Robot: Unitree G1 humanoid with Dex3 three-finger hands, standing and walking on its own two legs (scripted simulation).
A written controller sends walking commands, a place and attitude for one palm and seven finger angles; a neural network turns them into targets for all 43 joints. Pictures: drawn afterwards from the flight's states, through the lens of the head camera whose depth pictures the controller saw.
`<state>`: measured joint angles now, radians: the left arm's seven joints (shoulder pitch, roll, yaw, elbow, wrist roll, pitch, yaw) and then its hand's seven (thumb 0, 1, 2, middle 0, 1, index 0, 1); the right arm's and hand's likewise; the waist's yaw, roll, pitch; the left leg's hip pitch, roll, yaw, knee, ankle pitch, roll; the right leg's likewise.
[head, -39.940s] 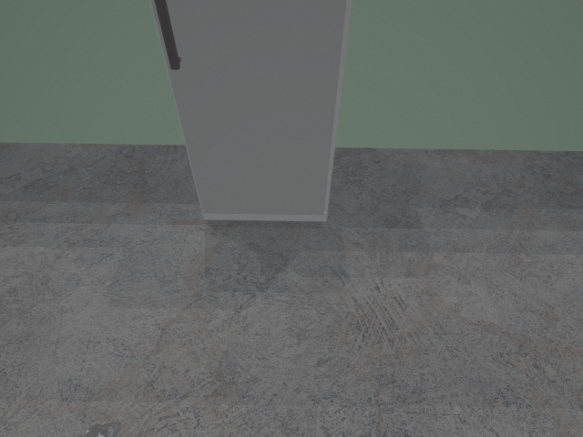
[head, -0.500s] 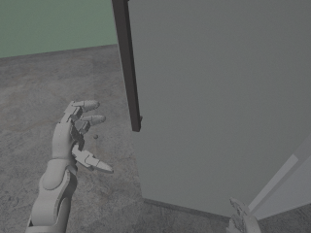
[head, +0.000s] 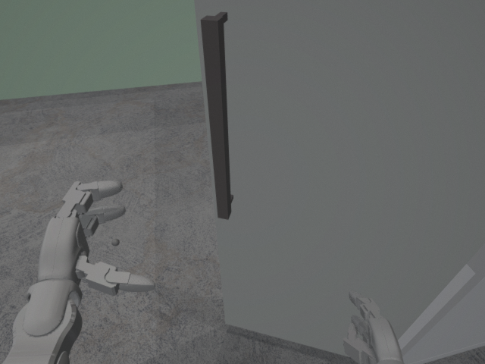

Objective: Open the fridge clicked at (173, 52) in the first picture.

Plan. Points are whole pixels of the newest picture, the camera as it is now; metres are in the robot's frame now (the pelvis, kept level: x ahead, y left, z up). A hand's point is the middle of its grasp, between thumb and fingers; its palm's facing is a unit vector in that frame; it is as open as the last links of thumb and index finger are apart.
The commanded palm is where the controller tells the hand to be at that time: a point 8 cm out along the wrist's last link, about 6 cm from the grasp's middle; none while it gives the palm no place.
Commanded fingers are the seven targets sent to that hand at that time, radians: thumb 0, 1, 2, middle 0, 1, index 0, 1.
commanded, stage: draw the hand back to the body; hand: left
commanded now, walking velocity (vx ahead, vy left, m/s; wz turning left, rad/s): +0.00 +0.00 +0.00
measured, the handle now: (223, 134) +0.43 +0.10 +0.20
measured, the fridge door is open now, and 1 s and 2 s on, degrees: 62 62 62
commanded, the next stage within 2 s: step back with the hand held close in 0.96 s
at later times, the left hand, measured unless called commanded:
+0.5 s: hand (63, 251) +0.19 +0.27 +0.16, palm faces +0.42 -0.84 -0.34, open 9.6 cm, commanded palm +0.14 +0.31 +0.17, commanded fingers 0.00 0.79 0.85 -0.20 -0.36 -0.20 -0.36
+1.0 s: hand (56, 253) +0.19 +0.27 +0.16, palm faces +0.47 -0.81 -0.34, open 7.4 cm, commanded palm +0.14 +0.31 +0.17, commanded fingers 0.00 0.90 0.90 -0.20 -0.30 -0.20 -0.30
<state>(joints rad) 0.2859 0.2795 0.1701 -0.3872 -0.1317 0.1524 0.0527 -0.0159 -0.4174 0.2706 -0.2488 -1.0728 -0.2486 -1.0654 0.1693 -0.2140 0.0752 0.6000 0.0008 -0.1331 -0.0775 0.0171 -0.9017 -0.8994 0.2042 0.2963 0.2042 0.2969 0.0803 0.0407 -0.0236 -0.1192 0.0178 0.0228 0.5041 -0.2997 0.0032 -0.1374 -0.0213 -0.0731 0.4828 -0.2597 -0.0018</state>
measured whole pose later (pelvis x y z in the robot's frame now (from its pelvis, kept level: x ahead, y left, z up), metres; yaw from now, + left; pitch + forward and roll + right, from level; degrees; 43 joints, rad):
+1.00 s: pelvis -0.01 +0.01 +0.01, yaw -1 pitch -7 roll +0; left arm 0.40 0.33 0.33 -0.36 -0.07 -0.05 0.10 0.01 0.88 0.90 -0.21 -0.31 -0.21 -0.30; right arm 0.20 -0.21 0.04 0.66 -0.01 -0.14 -0.08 0.02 -0.90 -0.90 0.21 0.30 0.21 0.30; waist 0.09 0.05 0.03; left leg -0.06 0.01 0.04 0.43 -0.26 0.01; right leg -0.08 -0.02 -0.06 0.40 -0.21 0.01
